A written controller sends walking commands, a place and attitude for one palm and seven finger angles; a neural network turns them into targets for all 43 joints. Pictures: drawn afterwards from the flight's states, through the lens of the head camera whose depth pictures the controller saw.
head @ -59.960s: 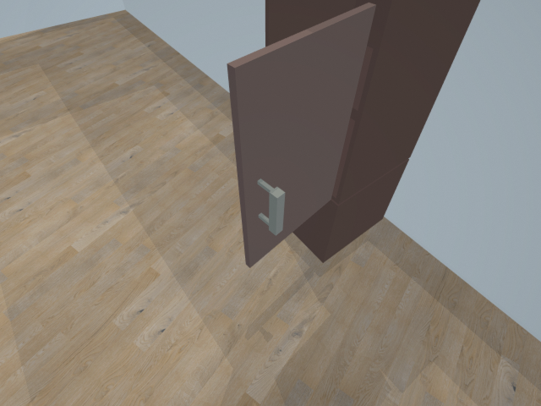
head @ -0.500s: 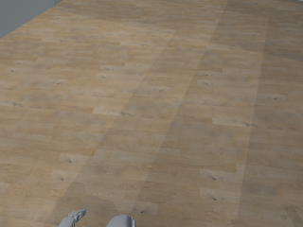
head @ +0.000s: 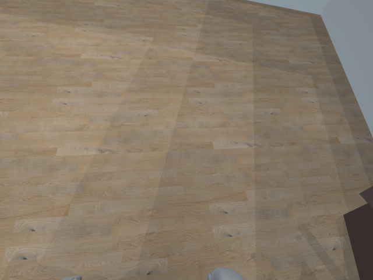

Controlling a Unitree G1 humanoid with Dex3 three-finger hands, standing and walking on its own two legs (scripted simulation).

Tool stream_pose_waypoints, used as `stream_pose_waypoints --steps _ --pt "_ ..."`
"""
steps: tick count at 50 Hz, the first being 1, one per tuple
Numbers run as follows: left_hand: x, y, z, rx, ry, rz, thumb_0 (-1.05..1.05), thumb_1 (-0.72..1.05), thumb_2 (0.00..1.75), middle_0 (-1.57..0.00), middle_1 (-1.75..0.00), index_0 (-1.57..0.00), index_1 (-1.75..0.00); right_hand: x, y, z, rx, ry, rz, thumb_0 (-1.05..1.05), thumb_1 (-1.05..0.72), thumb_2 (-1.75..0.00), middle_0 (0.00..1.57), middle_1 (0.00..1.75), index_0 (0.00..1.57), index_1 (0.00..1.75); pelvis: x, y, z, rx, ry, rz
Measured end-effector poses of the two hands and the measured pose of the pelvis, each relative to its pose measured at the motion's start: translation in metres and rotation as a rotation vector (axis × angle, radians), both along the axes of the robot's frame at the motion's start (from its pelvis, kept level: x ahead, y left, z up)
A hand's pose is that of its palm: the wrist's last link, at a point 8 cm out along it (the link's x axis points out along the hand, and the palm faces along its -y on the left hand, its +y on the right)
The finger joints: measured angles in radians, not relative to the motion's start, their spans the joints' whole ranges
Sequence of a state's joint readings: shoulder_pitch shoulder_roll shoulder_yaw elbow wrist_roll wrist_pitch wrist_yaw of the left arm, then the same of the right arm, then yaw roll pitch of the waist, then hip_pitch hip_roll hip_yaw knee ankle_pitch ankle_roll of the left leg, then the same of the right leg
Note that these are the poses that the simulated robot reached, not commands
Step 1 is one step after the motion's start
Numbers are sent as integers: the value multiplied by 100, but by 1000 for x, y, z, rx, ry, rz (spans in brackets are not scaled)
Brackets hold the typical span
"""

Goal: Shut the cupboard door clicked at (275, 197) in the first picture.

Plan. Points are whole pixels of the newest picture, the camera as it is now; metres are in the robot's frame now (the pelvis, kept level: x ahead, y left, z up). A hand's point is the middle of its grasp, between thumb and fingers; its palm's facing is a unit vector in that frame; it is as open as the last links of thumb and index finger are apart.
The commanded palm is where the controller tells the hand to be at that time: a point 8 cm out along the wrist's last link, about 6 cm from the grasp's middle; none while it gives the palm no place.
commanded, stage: turn to face it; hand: left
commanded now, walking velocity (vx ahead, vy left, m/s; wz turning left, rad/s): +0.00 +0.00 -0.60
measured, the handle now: out of the picture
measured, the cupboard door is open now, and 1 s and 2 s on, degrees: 37 37 37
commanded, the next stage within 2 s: take the last steps up to it in 1.56 s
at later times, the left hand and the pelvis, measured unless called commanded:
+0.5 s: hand (141, 270) +0.15 +0.11 -0.16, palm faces -0.29 -0.92 -0.26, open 7.4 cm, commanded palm none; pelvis +0.00 -0.05 -0.01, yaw -17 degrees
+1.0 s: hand (139, 234) +0.24 +0.13 -0.18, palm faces -0.51 -0.83 -0.22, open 7.4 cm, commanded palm none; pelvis +0.05 -0.02 +0.00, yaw -35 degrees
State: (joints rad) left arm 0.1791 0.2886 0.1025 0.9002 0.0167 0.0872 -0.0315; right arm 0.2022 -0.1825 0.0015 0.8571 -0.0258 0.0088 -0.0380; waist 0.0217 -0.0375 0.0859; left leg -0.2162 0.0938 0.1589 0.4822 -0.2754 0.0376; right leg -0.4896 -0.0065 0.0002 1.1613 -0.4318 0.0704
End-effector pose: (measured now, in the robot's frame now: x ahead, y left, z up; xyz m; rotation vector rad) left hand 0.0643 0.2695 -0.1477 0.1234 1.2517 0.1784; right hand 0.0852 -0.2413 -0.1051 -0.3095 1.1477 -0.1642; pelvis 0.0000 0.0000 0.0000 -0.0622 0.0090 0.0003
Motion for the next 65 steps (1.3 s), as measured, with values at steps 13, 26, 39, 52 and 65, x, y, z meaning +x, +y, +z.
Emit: stream_pose_waypoints --steps 13,26,39,52,65 --pt "94 -59 16 37 -104 -262 0 91 90 -20 -30 -19 -30 -109 -37 -37 70 131 -290 1 -90 -90 21 30 21 30 1 -24 -12 40 -20 -175" --pt "96 -117 23 57 -65 -390 0 91 90 -21 -30 -20 -30 -111 -79 -37 94 82 -409 1 -91 -90 20 30 20 30 1 -54 -5 79 -1 -314" --pt "114 -85 -11 16 56 -445 0 90 90 -21 -30 -20 -30 -56 -64 -16 -1 -66 -462 1 -91 -90 20 30 20 30 33 -24 -15 55 29 -467" --pt "209 -108 5 34 1 -651 0 91 90 -20 -30 -20 -30 -117 -18 -10 29 32 -654 1 -90 -90 21 30 21 30 53 -19 -2 16 13 -642" --pt "253 -242 21 36 -183 -917 0 91 90 -20 -30 -20 -30 -221 -17 -59 136 173 -932 1 -90 -90 21 30 20 30 48 -60 -21 52 -22 -789"
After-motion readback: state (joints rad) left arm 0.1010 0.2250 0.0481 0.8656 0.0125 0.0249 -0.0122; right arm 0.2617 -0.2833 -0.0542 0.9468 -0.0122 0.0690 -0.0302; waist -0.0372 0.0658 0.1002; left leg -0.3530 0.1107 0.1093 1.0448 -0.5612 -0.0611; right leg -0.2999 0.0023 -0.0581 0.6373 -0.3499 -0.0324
